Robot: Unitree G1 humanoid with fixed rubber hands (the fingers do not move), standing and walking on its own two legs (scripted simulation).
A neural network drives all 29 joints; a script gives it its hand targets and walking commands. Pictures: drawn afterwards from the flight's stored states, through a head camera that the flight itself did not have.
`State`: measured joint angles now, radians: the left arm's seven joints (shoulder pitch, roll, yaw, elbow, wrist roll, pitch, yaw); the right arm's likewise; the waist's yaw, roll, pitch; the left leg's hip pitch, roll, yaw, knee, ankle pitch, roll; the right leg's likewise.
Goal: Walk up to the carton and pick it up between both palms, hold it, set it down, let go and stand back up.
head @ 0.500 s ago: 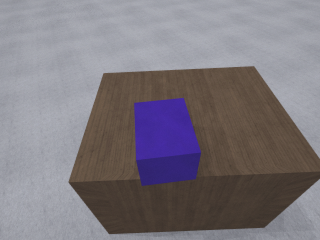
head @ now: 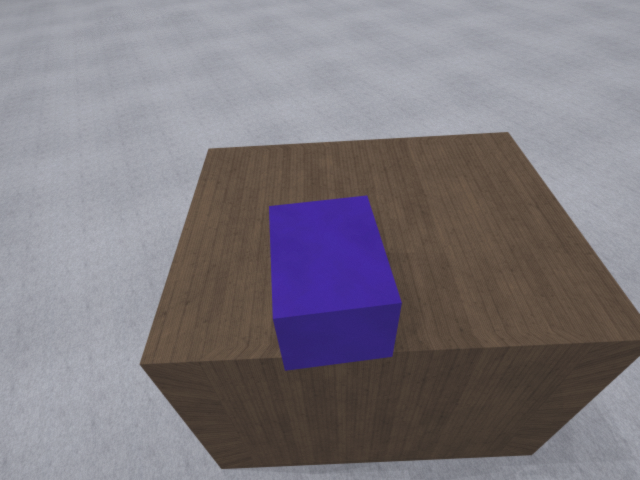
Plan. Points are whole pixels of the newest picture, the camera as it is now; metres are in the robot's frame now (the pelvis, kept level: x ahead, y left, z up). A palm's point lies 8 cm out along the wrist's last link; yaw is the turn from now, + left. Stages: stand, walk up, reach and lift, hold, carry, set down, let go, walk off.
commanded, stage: stand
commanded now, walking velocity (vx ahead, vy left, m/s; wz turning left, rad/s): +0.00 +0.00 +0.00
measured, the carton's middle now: (328, 278) +0.47 +0.03 -0.06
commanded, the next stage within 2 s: none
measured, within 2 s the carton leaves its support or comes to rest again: neither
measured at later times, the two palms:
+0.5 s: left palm out of the picture +0.04 +0.28 -0.12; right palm out of the picture +0.07 -0.25 -0.12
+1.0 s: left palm out of the picture +0.03 +0.28 -0.12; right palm out of the picture +0.07 -0.25 -0.12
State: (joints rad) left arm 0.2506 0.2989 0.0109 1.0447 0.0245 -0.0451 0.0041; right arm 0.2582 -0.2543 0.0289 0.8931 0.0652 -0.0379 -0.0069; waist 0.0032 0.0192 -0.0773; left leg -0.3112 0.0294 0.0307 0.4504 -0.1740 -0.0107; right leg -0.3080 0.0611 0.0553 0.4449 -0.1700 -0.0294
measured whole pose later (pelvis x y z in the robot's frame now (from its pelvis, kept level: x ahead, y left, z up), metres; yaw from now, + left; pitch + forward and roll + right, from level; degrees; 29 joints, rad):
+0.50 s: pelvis +0.00 +0.00 +0.00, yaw +0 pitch +2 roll +0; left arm 0.25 0.30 0.01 1.07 0.02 -0.05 0.00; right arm 0.26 -0.26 0.03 0.91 0.07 -0.04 -0.01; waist 0.00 0.01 -0.08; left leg -0.31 0.03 0.03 0.45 -0.17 -0.01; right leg -0.31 0.06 0.06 0.44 -0.17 -0.03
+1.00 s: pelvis +0.00 +0.00 +0.00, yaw +0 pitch +2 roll +0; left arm 0.25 0.30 0.01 1.08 0.02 -0.05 0.00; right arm 0.26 -0.26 0.03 0.92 0.07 -0.04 -0.01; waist 0.00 0.02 -0.08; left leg -0.31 0.03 0.03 0.45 -0.17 -0.01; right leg -0.31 0.06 0.06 0.44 -0.17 -0.03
